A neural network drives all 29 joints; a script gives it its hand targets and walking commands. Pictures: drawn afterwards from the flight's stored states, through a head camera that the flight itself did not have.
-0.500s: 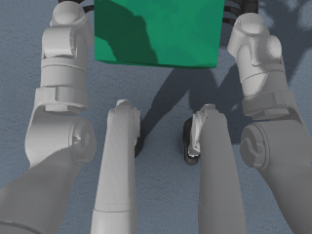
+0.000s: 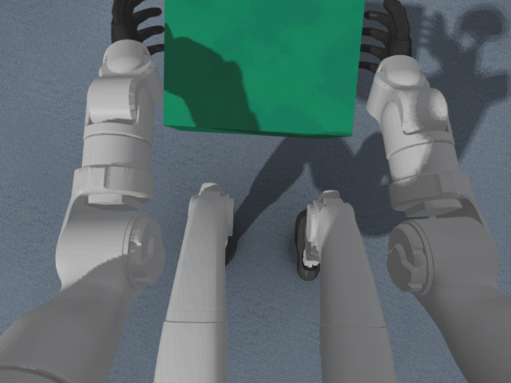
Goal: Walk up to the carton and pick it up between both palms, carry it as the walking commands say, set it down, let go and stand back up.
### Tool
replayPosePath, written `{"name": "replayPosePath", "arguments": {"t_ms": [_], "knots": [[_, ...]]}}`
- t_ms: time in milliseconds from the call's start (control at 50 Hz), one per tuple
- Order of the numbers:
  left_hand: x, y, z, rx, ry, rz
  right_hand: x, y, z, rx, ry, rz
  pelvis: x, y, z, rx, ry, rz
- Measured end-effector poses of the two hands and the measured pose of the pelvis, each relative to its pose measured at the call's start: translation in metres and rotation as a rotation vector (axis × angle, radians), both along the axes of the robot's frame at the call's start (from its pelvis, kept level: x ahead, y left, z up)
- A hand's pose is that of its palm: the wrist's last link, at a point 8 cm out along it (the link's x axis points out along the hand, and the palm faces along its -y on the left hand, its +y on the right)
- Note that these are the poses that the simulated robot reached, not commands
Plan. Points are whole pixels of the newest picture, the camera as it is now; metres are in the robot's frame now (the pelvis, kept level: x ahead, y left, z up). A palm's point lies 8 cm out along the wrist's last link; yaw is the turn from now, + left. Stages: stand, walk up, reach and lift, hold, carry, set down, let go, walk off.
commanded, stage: reach and lift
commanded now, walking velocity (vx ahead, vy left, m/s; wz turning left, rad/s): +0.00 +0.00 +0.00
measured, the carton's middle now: (259, 69) +0.53 +0.04 -0.13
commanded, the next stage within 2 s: none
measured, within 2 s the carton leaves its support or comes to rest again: neither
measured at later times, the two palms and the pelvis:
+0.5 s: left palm (102, 38) +0.48 +0.20 +0.04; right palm (422, 52) +0.48 -0.13 +0.03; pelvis +0.00 +0.00 +0.06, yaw +1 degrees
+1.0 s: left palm (44, 6) +0.45 +0.20 +0.12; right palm (483, 28) +0.46 -0.14 +0.11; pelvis +0.03 +0.00 +0.12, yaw +1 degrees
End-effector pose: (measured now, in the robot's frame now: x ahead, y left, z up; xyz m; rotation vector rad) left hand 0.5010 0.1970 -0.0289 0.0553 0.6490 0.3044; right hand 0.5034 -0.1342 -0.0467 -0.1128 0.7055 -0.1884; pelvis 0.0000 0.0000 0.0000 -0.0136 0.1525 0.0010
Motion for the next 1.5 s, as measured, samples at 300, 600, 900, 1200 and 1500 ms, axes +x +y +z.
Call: {"name": "replayPosePath", "arguments": {"t_ms": [300,600,900,1200,1500], "knots": [[-0.012,-0.001,0.04,0.0,0.005,0.003,-0.009,-0.001,0.042,-0.007,0.001,0.005,0.0,-0.001,0.036,0.0,-0.035,0.006],[-0.027,0.001,0.09,0.003,0.005,0.012,-0.024,0.001,0.091,-0.007,0.0,0.01,0.005,-0.003,0.074,0.001,-0.088,0.013],[-0.042,-0.001,0.133,0.004,0.026,0.009,-0.036,-0.001,0.137,-0.004,0.013,0.011,0.018,-0.003,0.11,0.002,-0.084,0.019],[-0.052,-0.004,0.216,-0.007,0.027,-0.012,-0.049,-0.007,0.217,0.071,0.008,-0.013,0.069,-0.003,0.146,0.003,0.021,0.026],[-0.057,-0.005,0.241,-0.076,0.023,0.02,-0.048,-0.011,0.243,0.08,0.009,0.008,0.115,-0.008,0.178,0.016,-0.043,0.032]]}}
